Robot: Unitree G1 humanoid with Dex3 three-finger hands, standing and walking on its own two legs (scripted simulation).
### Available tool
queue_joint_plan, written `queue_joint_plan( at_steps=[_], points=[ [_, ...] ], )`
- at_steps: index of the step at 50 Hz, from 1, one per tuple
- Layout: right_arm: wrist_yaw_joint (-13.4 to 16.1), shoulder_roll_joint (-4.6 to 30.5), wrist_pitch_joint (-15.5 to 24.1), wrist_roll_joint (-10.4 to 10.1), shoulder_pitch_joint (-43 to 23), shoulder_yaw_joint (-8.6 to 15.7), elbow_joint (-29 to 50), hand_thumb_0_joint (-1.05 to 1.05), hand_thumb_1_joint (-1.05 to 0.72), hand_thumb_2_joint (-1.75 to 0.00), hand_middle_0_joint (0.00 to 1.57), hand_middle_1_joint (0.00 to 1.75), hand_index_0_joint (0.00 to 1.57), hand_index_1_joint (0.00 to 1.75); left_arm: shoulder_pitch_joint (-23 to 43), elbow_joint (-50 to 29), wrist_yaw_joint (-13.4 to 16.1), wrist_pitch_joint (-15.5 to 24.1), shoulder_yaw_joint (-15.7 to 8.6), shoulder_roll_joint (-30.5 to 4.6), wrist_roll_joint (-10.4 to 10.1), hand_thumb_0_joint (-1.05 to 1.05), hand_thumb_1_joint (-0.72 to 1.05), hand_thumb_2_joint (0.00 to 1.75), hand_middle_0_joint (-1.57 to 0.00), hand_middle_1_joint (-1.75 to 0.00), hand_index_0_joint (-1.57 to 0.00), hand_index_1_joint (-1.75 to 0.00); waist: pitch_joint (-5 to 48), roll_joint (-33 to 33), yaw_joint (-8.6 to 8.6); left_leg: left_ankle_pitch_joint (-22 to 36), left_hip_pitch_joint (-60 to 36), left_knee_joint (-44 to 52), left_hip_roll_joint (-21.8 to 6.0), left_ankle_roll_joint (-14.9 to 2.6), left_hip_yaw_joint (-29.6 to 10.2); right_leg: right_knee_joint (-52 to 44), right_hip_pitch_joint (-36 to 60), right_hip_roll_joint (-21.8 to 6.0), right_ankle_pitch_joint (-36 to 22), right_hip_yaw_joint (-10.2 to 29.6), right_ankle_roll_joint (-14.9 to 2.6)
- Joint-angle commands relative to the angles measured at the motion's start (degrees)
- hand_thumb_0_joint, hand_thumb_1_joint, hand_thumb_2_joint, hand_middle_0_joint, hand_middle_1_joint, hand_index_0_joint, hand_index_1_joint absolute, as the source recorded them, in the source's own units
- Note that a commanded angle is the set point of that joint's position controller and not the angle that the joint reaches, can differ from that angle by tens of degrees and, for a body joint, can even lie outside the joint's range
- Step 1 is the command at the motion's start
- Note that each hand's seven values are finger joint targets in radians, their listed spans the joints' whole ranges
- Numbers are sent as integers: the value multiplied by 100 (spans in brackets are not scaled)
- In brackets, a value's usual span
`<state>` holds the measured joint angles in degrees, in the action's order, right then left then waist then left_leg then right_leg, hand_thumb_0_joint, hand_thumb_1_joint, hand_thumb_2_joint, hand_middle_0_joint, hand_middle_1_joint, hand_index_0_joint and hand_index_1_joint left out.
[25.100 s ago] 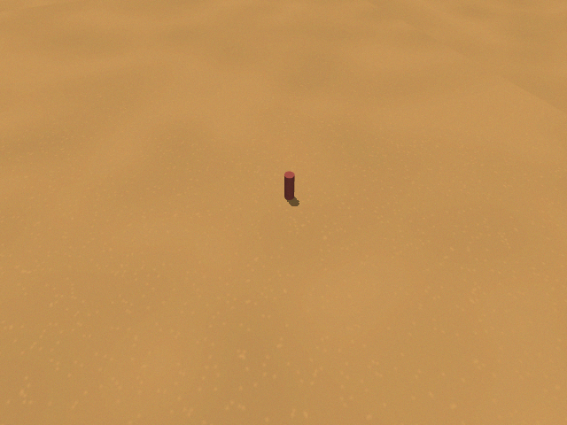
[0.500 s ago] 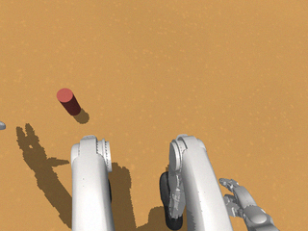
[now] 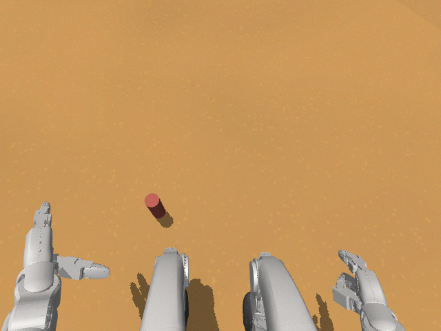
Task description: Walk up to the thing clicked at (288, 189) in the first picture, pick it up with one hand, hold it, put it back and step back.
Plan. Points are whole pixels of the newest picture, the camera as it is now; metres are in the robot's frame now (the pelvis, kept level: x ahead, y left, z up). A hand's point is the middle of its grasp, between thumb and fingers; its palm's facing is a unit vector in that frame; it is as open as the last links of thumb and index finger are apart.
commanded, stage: home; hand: left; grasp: from the side
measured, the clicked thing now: (155, 206) +0.47 +0.23 -0.51
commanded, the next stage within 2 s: none
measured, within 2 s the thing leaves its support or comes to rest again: neither
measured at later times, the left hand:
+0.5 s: hand (75, 260) +0.22 +0.21 +0.08, palm faces +0.16 -0.94 -0.31, open 17.5 cm
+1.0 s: hand (83, 275) +0.21 +0.19 +0.09, palm faces +0.17 -0.94 -0.28, open 17.5 cm
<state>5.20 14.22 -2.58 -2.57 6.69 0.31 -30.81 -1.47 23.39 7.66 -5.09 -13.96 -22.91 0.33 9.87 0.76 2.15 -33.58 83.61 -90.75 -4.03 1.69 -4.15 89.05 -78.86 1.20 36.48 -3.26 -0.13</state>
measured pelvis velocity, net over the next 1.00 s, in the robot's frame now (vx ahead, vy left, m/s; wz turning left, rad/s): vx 0.05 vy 0.00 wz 0.06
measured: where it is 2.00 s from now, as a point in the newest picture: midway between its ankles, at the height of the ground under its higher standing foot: outside the picture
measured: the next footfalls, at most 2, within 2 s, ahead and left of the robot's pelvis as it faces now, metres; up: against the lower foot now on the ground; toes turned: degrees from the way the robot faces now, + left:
none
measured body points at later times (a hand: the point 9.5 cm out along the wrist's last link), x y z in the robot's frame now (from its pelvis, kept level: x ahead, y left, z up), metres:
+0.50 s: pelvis +0.06 +0.02 +0.13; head +0.08 +0.02 +0.58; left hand +0.21 +0.25 +0.10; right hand +0.22 -0.22 +0.05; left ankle +0.07 +0.13 -0.55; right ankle +0.05 -0.12 -0.55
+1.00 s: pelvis +0.05 +0.00 +0.14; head +0.06 +0.00 +0.59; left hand +0.20 +0.24 +0.11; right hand +0.22 -0.23 +0.07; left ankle +0.07 +0.13 -0.55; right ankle +0.05 -0.12 -0.55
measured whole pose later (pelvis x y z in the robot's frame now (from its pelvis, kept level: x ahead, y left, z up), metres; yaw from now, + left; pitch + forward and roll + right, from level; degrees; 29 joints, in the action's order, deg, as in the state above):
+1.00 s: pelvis +0.05 +0.00 +0.14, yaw +3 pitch +7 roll -2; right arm 10.1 12.3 6.0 -0.7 16.2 -1.3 -28.5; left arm -26.5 0.1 8.4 -15.5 0.6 -11.4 -0.9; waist 6.4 2.1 1.5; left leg -25.0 36.4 -54.5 -2.9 1.4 -2.0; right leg 52.1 -31.7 0.1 27.3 -2.7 0.3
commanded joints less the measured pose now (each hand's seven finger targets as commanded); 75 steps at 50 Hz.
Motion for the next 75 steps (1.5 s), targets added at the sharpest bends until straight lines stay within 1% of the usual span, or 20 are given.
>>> queue_joint_plan(
  at_steps=[1,2,6,9,14,17,22,26,31,35,39,42,46,50,58,61,66,69,70,75],
  points=[
    [176,753,351,14,582,280,545,0,-89,-90,20,30,20,30,118,-991,158,-2,20,-674,32,0,-55,5,-5,-5,-5,-5,1935,414,155,1072,-2747,1838,167,-271,208,-2092,1905,12,-1345,138,-91],
    [206,748,378,2,612,272,591,0,-90,-90,20,30,20,30,-60,-1095,191,-65,-9,-712,20,0,-55,6,-5,-5,-5,-5,1986,427,31,1150,-3003,2019,181,-259,214,-2255,2105,-2,-1401,145,-92],
    [324,668,480,-23,629,217,715,0,-89,-90,20,30,20,30,-472,-1578,305,-320,192,-546,-7,0,-57,5,-5,-5,-5,-5,1809,414,23,1600,-3707,2569,204,-245,266,-2792,2942,-15,-1875,138,-62],
    [417,625,533,-3,676,188,797,0,-90,-90,20,30,20,30,-914,-1909,372,-499,362,-329,-33,0,-58,4,-5,-5,-5,-5,1490,569,-56,1735,-4195,3072,221,-194,275,-3148,3296,-14,-1930,82,-80],
    [549,514,641,32,699,123,975,0,-90,-90,20,30,20,30,-1566,-2600,420,-761,874,186,-86,0,-57,4,-5,-5,-5,-5,988,652,39,1739,-4772,3752,229,-165,308,-3721,3852,14,-1966,-27,-60],
    [602,457,720,50,665,100,1103,0,-90,-90,20,30,20,30,-2048,-3063,421,-866,1020,289,-93,0,-58,4,-5,-5,-5,-5,687,470,-35,1790,-4912,4020,220,-172,249,-3955,4108,39,-1984,-113,-52],
    [649,425,864,97,639,92,1253,0,-90,-90,20,30,20,30,-2464,-3447,340,-935,1226,492,-88,0,-58,4,-5,-5,-5,-5,179,69,21,1848,-5042,4235,228,-203,275,-4281,4258,76,-2011,-156,-11],
    [646,442,950,120,630,109,1336,0,-90,-90,20,30,20,30,-2662,-3599,261,-888,1141,480,-73,0,-59,3,-5,-5,-4,-5,91,-97,-26,1927,-5116,4306,244,-203,305,-4408,4405,69,-2058,-117,15],
    [606,450,1063,192,683,119,1258,0,-90,-90,20,30,20,30,-2445,-3515,153,-818,1174,579,-30,0,-56,5,-5,-5,-5,-5,165,77,22,2113,-5287,4319,254,-164,347,-4360,4544,39,-2226,-52,-3],
    [612,449,1136,220,712,122,1201,0,-90,-90,20,30,20,30,-2315,-3698,163,-786,1170,559,-17,0,-58,4,-5,-5,-5,-5,537,298,17,2441,-5560,4282,275,-144,349,-4339,4740,26,-2527,-11,-5],
    [616,435,1174,222,626,94,1168,0,-90,-90,20,30,20,30,-2422,-3516,171,-812,1155,550,-10,0,-57,4,-5,-5,-5,-5,426,259,-17,2412,-5561,4312,291,-149,367,-4439,4783,22,-2533,-13,7],
    [597,429,1179,211,549,65,1172,0,-90,-90,20,30,20,30,-2422,-3397,144,-806,1156,567,-39,0,-58,4,-5,-5,-5,-5,100,74,-47,2072,-5343,4349,323,-185,394,-4576,4716,0,-2282,3,39],
    [587,451,1179,216,591,95,1175,0,-90,-90,20,30,20,30,-2497,-3350,113,-788,1093,525,-39,0,-56,5,-5,-5,-5,-5,178,-15,-61,2153,-5316,4306,347,-209,439,-4635,4828,-19,-2442,40,63],
    [561,446,1206,203,521,102,1161,0,-90,-90,20,30,20,30,-2310,-3391,102,-752,1125,567,-50,0,-57,5,-5,-5,-5,-5,14,127,-82,1729,-5301,4501,319,-184,393,-4637,4682,5,-1941,-7,13],
    [583,465,1273,206,523,108,1143,0,-90,-90,20,30,20,30,-2222,-3319,75,-690,1186,586,-51,0,-54,6,-5,-6,-5,-6,-62,175,-38,1273,-5293,4613,318,-190,389,-4700,4519,7,-1484,4,-8],
    [600,458,1303,212,539,105,1135,0,-90,-90,20,30,20,30,-2287,-3339,87,-649,1131,548,-45,0,-56,5,-5,-6,-5,-5,57,-53,-61,1413,-5289,4518,331,-222,430,-4760,4647,-11,-1614,36,20],
    [602,446,1353,216,458,93,1118,0,-90,-90,20,30,20,30,-2201,-3285,69,-606,1136,535,-53,0,-54,6,-5,-6,-5,-6,-99,-93,-42,1080,-5179,4506,350,-232,466,-4926,4535,-74,-1225,174,48],
    [621,452,1372,222,537,104,1070,0,-90,-90,20,30,20,30,-2326,-3332,82,-613,1084,503,-34,0,-55,6,-5,-6,-5,-5,164,-23,-85,1446,-5321,4487,340,-228,467,-4771,4669,-34,-1653,89,24],
    [615,466,1370,216,476,98,1066,0,-90,-90,20,30,20,30,-2300,-3249,71,-609,1107,506,-43,0,-53,7,-5,-6,-5,-6,-80,-3,-94,1298,-5228,4537,345,-221,461,-4786,4549,-25,-1491,65,16],
    [616,435,1382,226,515,94,1034,0,-90,-90,20,30,20,30,-2285,-3313,74,-570,1111,529,-36,0,-54,6,-5,-6,-5,-6,70,104,-103,1612,-5316,4500,342,-209,466,-4719,4696,-22,-1816,67,10]
  ],
)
